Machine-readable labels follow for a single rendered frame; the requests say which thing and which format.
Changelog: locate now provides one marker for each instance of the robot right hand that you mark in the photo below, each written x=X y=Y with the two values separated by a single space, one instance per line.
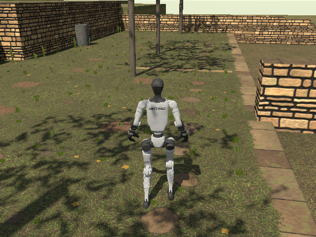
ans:
x=181 y=136

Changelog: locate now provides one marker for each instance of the left robot forearm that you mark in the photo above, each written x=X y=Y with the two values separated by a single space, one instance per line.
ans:
x=132 y=129

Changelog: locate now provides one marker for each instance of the right robot foot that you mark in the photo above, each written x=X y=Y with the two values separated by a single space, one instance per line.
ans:
x=170 y=194

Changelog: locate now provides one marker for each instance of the robot left hand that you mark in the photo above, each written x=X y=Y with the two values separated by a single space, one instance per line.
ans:
x=130 y=137

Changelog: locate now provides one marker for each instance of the right robot forearm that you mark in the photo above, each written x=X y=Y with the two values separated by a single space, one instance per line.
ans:
x=182 y=129

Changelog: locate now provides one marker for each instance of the left robot shin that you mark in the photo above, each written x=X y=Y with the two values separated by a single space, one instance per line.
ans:
x=147 y=185

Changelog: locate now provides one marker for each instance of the right robot upper arm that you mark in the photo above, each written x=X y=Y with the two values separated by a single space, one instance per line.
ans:
x=176 y=113

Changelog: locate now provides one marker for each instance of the left robot upper arm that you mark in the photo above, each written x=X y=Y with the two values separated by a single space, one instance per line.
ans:
x=141 y=105

